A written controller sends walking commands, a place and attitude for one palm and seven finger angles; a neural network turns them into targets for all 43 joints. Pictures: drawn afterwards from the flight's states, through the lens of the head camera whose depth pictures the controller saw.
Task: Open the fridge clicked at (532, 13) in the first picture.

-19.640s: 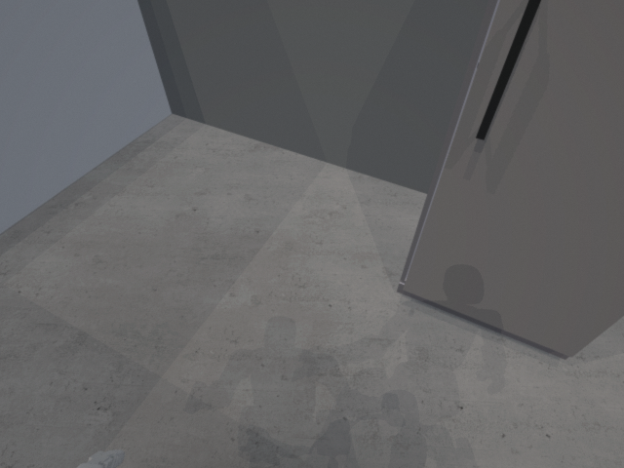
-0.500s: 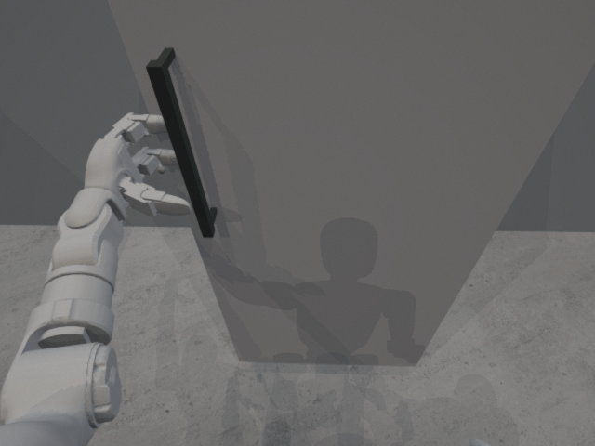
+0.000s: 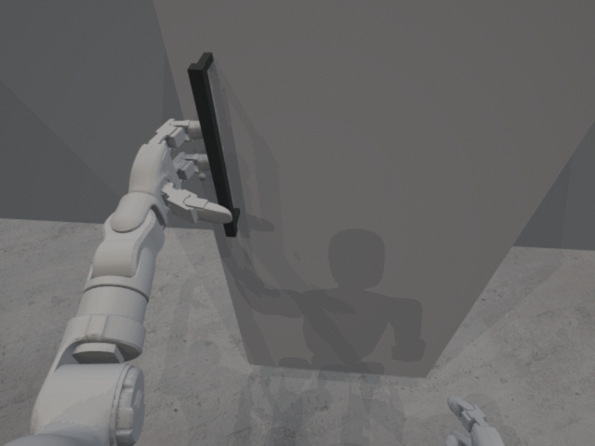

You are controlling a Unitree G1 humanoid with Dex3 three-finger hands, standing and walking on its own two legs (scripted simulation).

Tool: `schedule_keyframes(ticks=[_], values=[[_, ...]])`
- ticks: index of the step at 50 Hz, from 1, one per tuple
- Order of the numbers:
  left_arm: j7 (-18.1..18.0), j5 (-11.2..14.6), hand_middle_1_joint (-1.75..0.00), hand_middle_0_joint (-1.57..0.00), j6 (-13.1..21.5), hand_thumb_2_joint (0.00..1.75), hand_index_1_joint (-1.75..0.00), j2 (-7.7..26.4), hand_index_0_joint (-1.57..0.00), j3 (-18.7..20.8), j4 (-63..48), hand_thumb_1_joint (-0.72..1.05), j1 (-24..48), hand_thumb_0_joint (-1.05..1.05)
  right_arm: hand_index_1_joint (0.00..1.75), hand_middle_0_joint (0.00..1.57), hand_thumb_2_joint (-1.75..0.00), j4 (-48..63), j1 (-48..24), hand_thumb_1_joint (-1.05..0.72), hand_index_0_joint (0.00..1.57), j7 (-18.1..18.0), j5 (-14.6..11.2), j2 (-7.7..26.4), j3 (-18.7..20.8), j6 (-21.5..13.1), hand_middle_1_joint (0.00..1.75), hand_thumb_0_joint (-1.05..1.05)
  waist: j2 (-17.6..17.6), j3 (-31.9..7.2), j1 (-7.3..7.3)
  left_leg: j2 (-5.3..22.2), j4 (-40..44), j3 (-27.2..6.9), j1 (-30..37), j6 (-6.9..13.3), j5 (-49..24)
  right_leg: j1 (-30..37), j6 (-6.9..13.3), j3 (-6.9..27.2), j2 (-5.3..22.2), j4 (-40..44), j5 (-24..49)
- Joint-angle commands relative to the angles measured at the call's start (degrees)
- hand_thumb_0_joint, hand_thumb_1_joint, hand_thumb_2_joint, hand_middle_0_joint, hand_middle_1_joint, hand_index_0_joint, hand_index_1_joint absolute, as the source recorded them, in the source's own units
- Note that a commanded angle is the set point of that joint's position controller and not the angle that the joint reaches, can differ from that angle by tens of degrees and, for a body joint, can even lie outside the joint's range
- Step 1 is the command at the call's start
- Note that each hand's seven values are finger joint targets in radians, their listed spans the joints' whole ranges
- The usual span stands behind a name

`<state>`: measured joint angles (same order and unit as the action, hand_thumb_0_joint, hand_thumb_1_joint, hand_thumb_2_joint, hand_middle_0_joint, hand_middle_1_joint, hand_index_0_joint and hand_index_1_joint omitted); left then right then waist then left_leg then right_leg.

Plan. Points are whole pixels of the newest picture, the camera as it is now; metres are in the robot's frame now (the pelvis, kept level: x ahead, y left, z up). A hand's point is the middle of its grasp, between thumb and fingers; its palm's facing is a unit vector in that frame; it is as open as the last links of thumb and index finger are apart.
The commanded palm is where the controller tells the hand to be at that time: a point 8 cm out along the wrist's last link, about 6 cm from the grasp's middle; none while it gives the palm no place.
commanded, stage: slide the fingers in behind the handle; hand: left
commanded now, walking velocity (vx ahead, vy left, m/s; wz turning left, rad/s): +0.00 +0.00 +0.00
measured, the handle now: (220, 158) +0.47 +0.14 +0.16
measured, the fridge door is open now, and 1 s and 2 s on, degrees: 0 0 0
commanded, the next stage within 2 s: grip the handle and tug to test in 1.08 s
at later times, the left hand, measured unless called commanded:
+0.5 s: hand (227, 176) +0.41 +0.11 +0.18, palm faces -0.04 -1.00 +0.01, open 14.0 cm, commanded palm +0.39 +0.17 +0.17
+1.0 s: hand (228, 175) +0.42 +0.11 +0.17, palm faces -0.02 -1.00 +0.00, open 14.0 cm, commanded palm +0.39 +0.16 +0.17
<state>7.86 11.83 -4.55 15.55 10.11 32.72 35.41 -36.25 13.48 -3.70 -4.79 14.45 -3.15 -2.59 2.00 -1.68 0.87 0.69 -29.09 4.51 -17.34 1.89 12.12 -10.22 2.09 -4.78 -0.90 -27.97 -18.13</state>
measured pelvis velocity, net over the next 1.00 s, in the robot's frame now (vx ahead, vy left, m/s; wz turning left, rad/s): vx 0.01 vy -0.02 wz -0.01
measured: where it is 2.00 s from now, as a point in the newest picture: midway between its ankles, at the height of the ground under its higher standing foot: outside the picture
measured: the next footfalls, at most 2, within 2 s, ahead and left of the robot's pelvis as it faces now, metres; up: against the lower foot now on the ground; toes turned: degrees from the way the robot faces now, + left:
none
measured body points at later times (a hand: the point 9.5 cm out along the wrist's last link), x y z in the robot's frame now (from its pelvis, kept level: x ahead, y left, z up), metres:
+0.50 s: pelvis +0.00 -0.01 +0.00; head -0.01 -0.03 +0.45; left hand +0.41 +0.17 +0.18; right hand +0.12 -0.26 -0.11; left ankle +0.04 +0.10 -0.74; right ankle -0.03 -0.09 -0.74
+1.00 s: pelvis +0.01 -0.02 +0.00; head +0.00 -0.04 +0.45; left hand +0.41 +0.17 +0.17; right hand +0.13 -0.27 -0.11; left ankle +0.04 +0.10 -0.74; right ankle -0.03 -0.09 -0.74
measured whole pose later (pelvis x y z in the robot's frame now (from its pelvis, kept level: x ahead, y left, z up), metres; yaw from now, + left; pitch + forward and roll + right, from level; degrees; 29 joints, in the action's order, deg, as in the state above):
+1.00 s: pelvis +0.01 -0.02 +0.00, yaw +0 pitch +1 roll +0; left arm 5.9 11.4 -3.7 14.2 10.1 32.8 34.7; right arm -37.2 15.2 -3.3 -4.5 15.0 -2.2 -0.7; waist 2.2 -1.8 1.3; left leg 1.8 -27.9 4.3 -16.5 0.4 12.0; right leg -9.8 3.6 -4.6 -2.2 -27.4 -18.4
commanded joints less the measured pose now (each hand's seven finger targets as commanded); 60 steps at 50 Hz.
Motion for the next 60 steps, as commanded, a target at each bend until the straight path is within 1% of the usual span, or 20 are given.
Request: schedule_keyframes(ticks=[1, 6, 7, 8, 9, 10, 13, 17, 18, 20, 28, 33, 36, 37, 40, 48, 50, 51, 53, 60], values=[[-0.55, 0.46, -1.20, -0.30, 3.87, 0.30, -1.20, 9.44, -0.30, 2.19, -13.66, -0.50, 27.04, 0.00, 0.30, 0.20, -0.90, 7.28, -2.37, -0.90, 0.20, -0.46, 0.20, 7.68, 3.25, -1.94, 0.30, 0.00, -2.22, -16.26, 0.94, -0.02, 2.04, -6.01, 16.77, 0.97, -11.62, -5.67, -0.62, 2.99, -0.39, 4.32, 17.16], [-1.24, 0.17, -1.20, -0.30, 3.40, 0.30, -1.20, 8.33, -0.30, 1.34, -12.02, -0.50, 27.82, 0.00, 0.30, 0.20, -0.90, 7.07, -2.50, -0.90, 0.20, -0.37, 0.15, 7.55, 3.21, -1.48, 0.30, 0.00, -1.92, -14.06, 1.17, -0.14, 2.24, -5.75, 15.50, 1.03, -10.01, -6.55, -0.72, 3.16, -0.45, 4.89, 15.84], [-1.42, 0.14, -1.20, -0.30, 3.59, 0.30, -1.20, 8.27, -0.30, 1.15, -12.85, -0.50, 29.46, 0.00, 0.30, 0.20, -0.90, 6.98, -2.28, -0.90, 0.20, -0.38, 0.28, 7.60, 3.28, -1.58, 0.30, 0.00, -1.71, -15.06, 1.38, -0.12, 2.34, -5.81, 15.92, 1.01, -9.69, -6.56, -0.76, 3.17, -0.45, 4.90, 15.40], [-1.74, -0.04, -1.20, -0.30, 3.80, 0.30, -1.20, 9.86, -0.30, 2.51, -11.93, -0.50, 27.86, 0.00, 0.30, 0.20, -0.90, 6.79, -1.97, -0.90, 0.20, -0.44, 0.37, 7.89, 3.46, -1.44, 0.30, 0.00, -4.21, -15.09, 1.03, 0.09, 2.25, -5.85, 15.56, 1.24, -10.29, -5.64, -0.79, 3.12, -0.50, 5.04, 15.76], [-1.91, 0.07, -1.20, -0.30, 4.10, 0.30, -1.20, 10.17, -0.30, 3.08, -13.35, -0.50, 27.82, 0.00, 0.30, 0.20, -0.90, 7.19, -2.16, -0.90, 0.20, -0.41, 0.47, 7.77, 3.47, -1.54, 0.30, 0.00, -3.12, -16.42, 0.56, -0.18, 2.40, -5.54, 15.55, 1.30, -10.97, -4.42, -0.80, 3.42, -0.34, 4.83, 17.01], [-1.90, -0.07, -1.20, -0.30, 4.34, 0.30, -1.20, 9.77, -0.30, 2.69, -14.32, -0.50, 27.56, 0.00, 0.30, 0.20, -0.90, 7.21, -2.43, -0.90, 0.20, -0.35, 0.46, 7.55, 3.41, -1.54, 0.30, 0.00, -1.49, -17.15, 0.44, -0.25, 2.14, -5.24, 16.45, 1.23, -12.42, -3.94, -0.69, 3.56, -0.31, 4.56, 18.70], [-1.96, -0.08, -1.20, -0.30, 4.43, 0.30, -1.20, 8.75, -0.30, 1.73, -13.83, -0.50, 26.47, 0.00, 0.30, 0.20, -0.90, 6.91, -1.96, -0.90, 0.20, -0.21, 0.40, 7.64, 3.43, -1.40, 0.30, 0.00, -3.19, -16.33, 0.58, -0.18, 2.14, -5.22, 15.87, 1.25, -13.11, -3.40, -0.82, 3.19, -0.40, 4.65, 19.51], [-2.39, -0.06, -1.20, -0.30, 3.89, 0.30, -1.20, 6.29, -0.30, 0.10, -15.37, -0.50, 26.78, 0.00, 0.30, 0.20, -0.90, 6.93, -2.13, -0.90, 0.20, 0.01, 0.31, 7.37, 3.66, -1.61, 0.30, 0.00, -1.89, -15.96, 0.74, -0.31, 2.44, -5.01, 16.55, 1.18, -12.22, -4.45, -0.84, 3.29, -0.64, 5.03, 18.84], [-2.65, 0.00, -1.20, -0.30, 3.78, 0.30, -1.20, 7.27, -0.30, 1.33, -14.73, -0.50, 24.78, 0.00, 0.30, 0.20, -0.90, 7.03, -2.08, -0.90, 0.20, 0.00, 0.39, 7.58, 3.88, -1.57, 0.30, 0.00, -4.00, -16.09, 0.33, -0.23, 2.34, -4.86, 16.21, 1.43, -12.80, -3.53, -0.99, 3.27, -0.62, 5.17, 19.52], [-2.90, 0.12, -1.20, -0.30, 3.46, 0.30, -1.20, 8.75, -0.30, 2.79, -15.83, -0.50, 24.26, 0.00, 0.30, 0.20, -0.90, 7.05, -2.40, -0.90, 0.20, 0.05, 0.42, 7.49, 3.73, -1.50, 0.30, 0.00, -3.89, -16.42, -0.22, -0.51, 2.61, -4.42, 15.57, 1.53, -12.84, -2.38, -1.11, 3.74, -0.47, 5.28, 20.89], [-3.57, -0.43, -1.20, -0.30, 2.44, 0.30, -1.20, 7.21, -0.30, 0.59, -13.33, -0.50, 26.50, 0.00, 0.30, 0.20, -0.90, 6.75, -2.65, -0.90, 0.20, -0.30, 0.34, 7.33, 3.51, -0.72, 0.30, 0.00, -4.08, -12.49, 1.11, -0.86, 2.82, -3.81, 13.20, 1.80, -8.15, -3.94, -1.74, 4.37, -0.13, 6.55, 17.17], [-3.04, -0.11, -1.20, -0.30, 3.97, 0.30, -1.20, 7.64, -0.30, 0.80, -13.25, -0.50, 29.27, 0.00, 0.30, 0.20, -0.90, 6.75, -2.35, -0.90, 0.20, -0.40, 0.46, 7.19, 3.50, -0.93, 0.30, 0.00, -3.46, -15.93, 1.11, -1.13, 2.19, -3.82, 13.76, 1.85, -9.50, -2.54, -1.76, 4.76, 0.05, 5.76, 19.65], [-2.74, -0.16, -1.20, -0.30, 4.63, 0.30, -1.20, 9.79, -0.30, 2.87, -11.65, -0.50, 28.07, 0.00, 0.30, 0.20, -0.90, 6.47, -2.09, -0.90, 0.20, -0.29, 0.48, 7.24, 3.41, -0.87, 0.30, 0.00, -3.60, -16.16, 0.54, -1.30, 1.91, -3.63, 12.91, 1.83, -10.61, -1.43, -1.84, 5.12, 0.20, 5.21, 22.65], [-2.38, -0.16, -1.20, -0.30, 4.79, 0.30, -1.20, 7.73, -0.30, 1.01, -12.10, -0.50, 28.37, 0.00, 0.30, 0.20, -0.90, 6.77, -2.35, -0.90, 0.20, -0.18, 0.44, 7.07, 3.39, -0.97, 0.30, 0.00, -3.26, -16.52, 0.81, -1.49, 1.81, -3.49, 13.08, 1.84, -10.74, -1.48, -1.93, 5.02, 0.24, 4.97, 23.16], [-2.05, 0.15, -1.20, -0.30, 4.63, 0.30, -1.20, 8.96, -0.30, 2.70, -10.60, -0.50, 25.40, 0.00, 0.30, 0.20, -0.90, 6.84, -2.22, -0.90, 0.20, -0.06, 0.43, 7.25, 3.50, -0.87, 0.30, 0.00, -5.42, -15.73, 0.37, -1.43, 1.58, -3.31, 12.16, 1.98, -11.16, -1.00, -2.31, 5.04, 0.32, 4.88, 25.16], [-1.69, 0.13, -1.20, -0.30, 5.04, 0.30, -1.20, 10.08, -0.30, 3.06, -14.76, -0.50, 26.36, 0.00, 0.30, 0.20, -0.90, 7.29, -2.47, -0.90, 0.20, -0.09, 0.38, 7.43, 3.73, -0.66, 0.30, 0.00, -3.34, -17.50, 0.22, -1.45, 1.11, -3.06, 13.31, 2.08, -12.89, -0.21, -2.38, 5.16, 0.42, 4.35, 27.08], [-1.50, 0.11, -1.20, -0.30, 5.21, 0.30, -1.20, 6.70, -0.30, 0.24, -17.20, -0.50, 26.27, 0.00, 0.30, 0.20, -0.90, 7.52, -2.93, -0.90, 0.20, 0.21, 0.34, 6.96, 3.64, -0.90, 0.30, 0.00, -1.04, -18.01, 0.36, -1.47, 1.08, -3.26, 14.88, 1.89, -14.66, -0.51, -1.84, 4.64, 0.21, 3.92, 28.10], [-1.53, 0.31, -1.20, -0.30, 5.00, 0.30, -1.20, 6.80, -0.30, 0.93, -17.10, -0.50, 24.79, 0.00, 0.30, 0.20, -0.90, 7.48, -2.65, -0.90, 0.20, 0.27, 0.38, 7.04, 3.87, -1.10, 0.30, 0.00, -2.77, -18.37, 0.20, -1.36, 0.80, -3.43, 15.33, 1.90, -15.16, -0.79, -1.93, 4.48, 0.03, 3.89, 28.54], [-1.50, 0.60, -1.20, -0.30, 4.03, 0.30, -1.20, 9.29, -0.30, 3.53, -14.57, -0.50, 20.33, 0.00, 0.30, 0.20, -0.90, 7.18, -2.30, -0.90, 0.20, 0.29, 0.53, 7.69, 3.95, -0.71, 0.30, 0.00, -6.12, -16.70, -0.49, -1.34, 1.08, -3.10, 13.23, 1.99, -14.75, 0.27, -2.46, 4.43, 0.21, 4.08, 29.53], [-2.10, 0.26, -1.21, -0.30, 2.36, 0.32, -1.21, 7.79, -0.30, 1.35, -16.53, -0.45, 25.77, 0.00, 0.30, 0.20, -0.90, 7.28, -3.49, -0.90, 0.20, -0.22, 0.30, 7.15, 3.52, -0.12, 0.30, 0.00, -3.34, -13.93, 0.96, -1.27, 1.53, -3.34, 13.50, 1.95, -11.22, -2.90, -2.16, 4.81, 0.08, 5.42, 23.38]])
